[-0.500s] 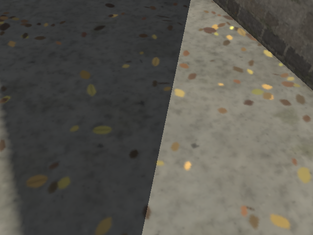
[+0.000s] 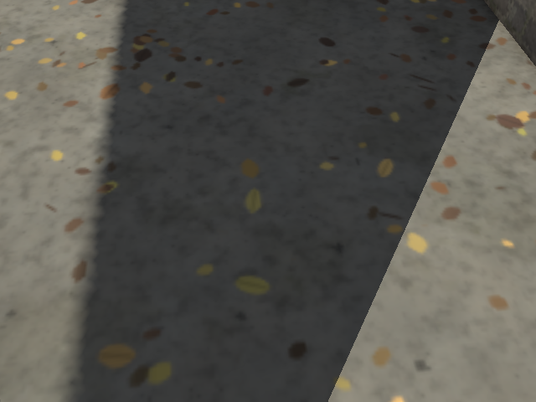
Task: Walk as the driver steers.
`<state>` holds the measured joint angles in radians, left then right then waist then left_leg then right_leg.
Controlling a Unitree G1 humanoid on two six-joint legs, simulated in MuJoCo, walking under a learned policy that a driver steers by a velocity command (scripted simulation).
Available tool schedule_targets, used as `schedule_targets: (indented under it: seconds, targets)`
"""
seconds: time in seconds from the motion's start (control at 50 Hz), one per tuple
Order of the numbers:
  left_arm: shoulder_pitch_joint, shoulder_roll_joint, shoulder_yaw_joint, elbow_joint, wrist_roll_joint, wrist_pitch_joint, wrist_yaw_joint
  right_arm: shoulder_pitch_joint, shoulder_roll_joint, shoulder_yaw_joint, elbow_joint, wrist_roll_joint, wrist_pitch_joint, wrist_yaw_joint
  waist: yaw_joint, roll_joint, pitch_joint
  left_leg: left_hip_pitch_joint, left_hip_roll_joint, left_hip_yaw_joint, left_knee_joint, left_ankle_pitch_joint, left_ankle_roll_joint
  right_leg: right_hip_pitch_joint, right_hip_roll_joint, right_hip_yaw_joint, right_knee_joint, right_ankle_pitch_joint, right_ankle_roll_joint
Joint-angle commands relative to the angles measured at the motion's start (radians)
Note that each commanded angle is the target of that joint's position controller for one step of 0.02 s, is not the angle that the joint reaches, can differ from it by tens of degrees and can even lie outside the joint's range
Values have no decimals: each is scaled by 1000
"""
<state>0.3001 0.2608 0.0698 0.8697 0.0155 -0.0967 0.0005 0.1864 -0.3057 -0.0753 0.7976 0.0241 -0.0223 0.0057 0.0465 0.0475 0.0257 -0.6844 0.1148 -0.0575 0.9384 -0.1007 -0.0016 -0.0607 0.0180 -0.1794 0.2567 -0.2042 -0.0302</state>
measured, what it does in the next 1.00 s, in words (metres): walks ahead, turning left: left foot, then right foot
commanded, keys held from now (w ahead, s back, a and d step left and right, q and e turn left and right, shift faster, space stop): w+q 1.00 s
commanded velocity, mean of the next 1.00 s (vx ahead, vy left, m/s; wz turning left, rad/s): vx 0.50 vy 0.00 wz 0.58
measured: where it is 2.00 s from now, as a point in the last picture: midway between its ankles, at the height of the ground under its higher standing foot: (198, 312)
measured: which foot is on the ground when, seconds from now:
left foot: up 0.00-0.20, down 0.22-0.70, up 0.72-1.00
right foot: down 0.00-0.22, up 0.24-0.68, down 0.70-1.00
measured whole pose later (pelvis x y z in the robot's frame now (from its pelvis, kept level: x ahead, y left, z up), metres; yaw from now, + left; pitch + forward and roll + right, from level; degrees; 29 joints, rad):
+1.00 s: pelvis +0.55 +0.12 +0.00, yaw +35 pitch +1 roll -2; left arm 0.30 0.27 0.07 0.86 0.01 -0.10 -0.01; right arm 0.21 -0.32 -0.08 0.65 0.03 -0.01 0.00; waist 0.06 0.05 0.04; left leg -0.68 0.10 -0.07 0.99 -0.18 0.00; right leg -0.09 0.03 -0.13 0.28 -0.21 -0.03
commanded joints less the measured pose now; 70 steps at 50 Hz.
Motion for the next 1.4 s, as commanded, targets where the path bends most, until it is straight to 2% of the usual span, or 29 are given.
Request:
schedule_targets:
  seconds: [0.02,0.14,0.2,0.22,0.24,0.26,0.28,0.3,0.32,0.36,0.52,0.62,0.68,0.7,0.72,0.74,0.76,0.8,0.86,0.96,1.1,1.14,1.18,1.2,1.22,1.24,1.26,1.3,1.4]
  targets:
    - [-80,158,35,-66,-5,-13,13,-50,-8,6,-73,-4,-11,20,-13,-92,39,38,13,25,-153,140,5,-52,-265,56,-148,250,-134]
    - [-23,209,56,-26,-37,28,17,-162,-31,1,-152,-5,-6,50,2,-95,63,36,-33,104,-298,15,69,147,-321,-14,-36,473,-99]
    - [-61,240,63,-35,-52,53,22,51,-109,-47,-118,0,3,46,-138,-117,-77,356,-153,187,-342,-72,143,128,-286,-67,321,867,-53]
    - [-52,215,52,-41,-41,51,25,225,-180,-84,-70,3,10,30,-216,-68,-166,646,-161,124,-383,-34,184,-44,-245,-77,583,712,-10]
    - [15,81,11,-93,5,35,18,248,-303,-110,-61,12,12,12,-133,200,-219,964,91,-366,-443,-128,334,-485,-85,-57,957,-88,61]
    - [-11,86,-3,-111,-14,-8,6,246,-277,-90,-108,1,-10,22,-137,155,-386,1087,222,-795,-620,-288,449,-659,26,207,1128,-421,63]
    - [-133,160,16,-140,-57,-33,-5,225,-199,-66,-100,-7,-27,29,-174,59,-284,1037,203,-681,-665,-246,383,-759,-30,267,1140,-337,38]
    - [-161,152,12,-150,-59,-49,-5,182,-171,-58,-100,-5,-38,29,-145,27,-182,908,162,-541,-657,-167,346,-760,-73,259,1068,-246,17]
    - [-156,150,15,-134,-33,-53,4,110,-138,-49,-110,-4,-41,26,-98,-29,-123,769,118,-433,-655,-66,311,-698,-112,261,978,-180,18]
    - [-128,164,27,-122,-13,-32,5,39,-96,-32,-141,-20,-42,17,-40,1,-89,600,68,-333,-692,79,292,-569,-142,267,878,-108,31]
    - [-329,82,-2,-186,-11,-7,-6,127,-144,-46,-121,-6,-35,-24,-100,33,-15,435,-26,-195,-716,41,230,-480,-57,231,370,263,104]
    - [-380,128,9,-215,-25,-25,-26,181,-134,-46,-95,2,-24,-29,-112,52,-10,519,21,-308,-620,-39,204,-424,-31,268,239,249,75]
    - [-259,161,29,-185,-24,-41,-25,156,-120,-43,-103,-3,-14,-32,-41,88,-42,544,11,-355,-498,29,172,-271,-21,244,188,150,26]
    - [-151,193,43,-163,-11,-46,-19,152,-78,-28,-113,-8,-15,-29,11,64,-126,501,-45,-312,-347,53,140,-87,-70,275,187,138,-13]
    - [0,248,56,-149,-2,-44,-11,179,-19,-5,-131,-27,-16,-27,55,-79,-274,363,-124,-210,-53,-157,98,175,-249,461,197,67,-67]
    - [56,310,70,-111,3,-30,-21,314,5,4,-164,15,-26,-26,-22,-446,-342,8,-221,-121,237,-522,45,409,-437,962,62,-215,-220]
    - [9,200,46,-137,-20,-28,-25,288,-108,-16,-129,23,-24,-31,3,-283,-243,-94,-137,-151,352,-462,30,346,-424,962,21,-404,-195]
    - [-80,131,23,-151,-11,-14,-19,134,-140,-29,-147,3,-14,-30,9,-122,-77,-69,-70,-96,343,-295,21,116,-339,654,5,-195,-133]
    - [-109,101,14,-127,-3,-16,-10,111,-86,-28,-165,6,-6,-15,-26,-161,-23,12,-9,-74,244,-211,19,-29,-268,437,-55,19,-125]
    - [-85,155,31,-92,-11,-21,-5,36,-42,-14,-211,1,3,-6,-20,-119,-4,-62,12,-47,80,-78,-5,-6,-284,266,-108,212,-160]
    - [-27,203,33,-48,-32,17,6,-133,-6,5,-268,-12,-21,36,24,-114,19,121,-68,78,-304,115,21,20,-250,70,-25,579,-115]
    - [-32,230,40,-40,-48,27,9,-102,-42,-10,-270,-19,-21,42,-15,-143,-13,193,-106,86,-358,51,55,71,-266,70,63,721,-97]
    - [-56,225,37,-39,-56,34,14,79,-106,-45,-216,-29,-22,36,-126,-124,-111,450,-156,101,-476,152,106,45,-225,35,295,775,-49]
    - [-27,186,21,-47,-31,30,13,159,-172,-63,-197,-35,-15,17,-156,-48,-186,670,-77,14,-465,481,141,-100,-170,12,502,551,1]
    - [73,78,-19,-72,23,21,-4,161,-239,-56,-210,-59,-7,-3,-76,223,-325,1024,219,-342,-340,1018,317,-454,-34,28,889,-412,72]
    - [140,116,-27,-25,-11,18,-18,165,-170,-27,-225,-55,-11,6,-100,153,-560,1063,335,-524,-394,941,435,-468,-29,256,1049,-554,79]
    - [35,187,-5,-37,-46,29,-22,127,-125,-19,-219,-44,-9,16,-124,61,-458,954,252,-398,-439,813,389,-501,-72,273,1053,-490,80]
    - [-71,160,-10,-57,-33,49,-2,3,-73,0,-200,-24,-13,17,-77,-15,-223,699,156,-258,-514,584,296,-539,-124,242,921,-373,87]
    - [4,108,-17,-16,-12,105,32,-112,-79,-4,-168,-54,-17,9,9,54,-171,357,82,-111,-630,374,263,-242,-107,206,627,-219,111]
